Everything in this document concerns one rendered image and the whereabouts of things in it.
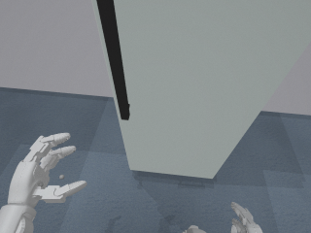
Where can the handle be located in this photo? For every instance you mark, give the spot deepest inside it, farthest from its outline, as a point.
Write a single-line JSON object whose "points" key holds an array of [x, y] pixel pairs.
{"points": [[107, 13]]}

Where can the robot right shin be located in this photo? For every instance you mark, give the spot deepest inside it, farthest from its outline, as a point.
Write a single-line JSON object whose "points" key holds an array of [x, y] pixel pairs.
{"points": [[193, 226]]}

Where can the left robot forearm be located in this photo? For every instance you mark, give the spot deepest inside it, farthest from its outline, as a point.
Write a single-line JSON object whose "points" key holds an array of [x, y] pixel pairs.
{"points": [[17, 218]]}

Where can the fridge door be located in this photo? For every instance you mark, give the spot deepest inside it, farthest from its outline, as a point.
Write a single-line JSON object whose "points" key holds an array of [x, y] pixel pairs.
{"points": [[197, 74]]}

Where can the robot left hand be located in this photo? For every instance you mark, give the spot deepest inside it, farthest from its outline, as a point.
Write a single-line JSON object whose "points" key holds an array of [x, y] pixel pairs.
{"points": [[24, 186]]}

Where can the robot right hand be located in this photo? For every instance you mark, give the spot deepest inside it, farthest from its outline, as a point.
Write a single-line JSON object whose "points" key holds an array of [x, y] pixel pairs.
{"points": [[246, 219]]}

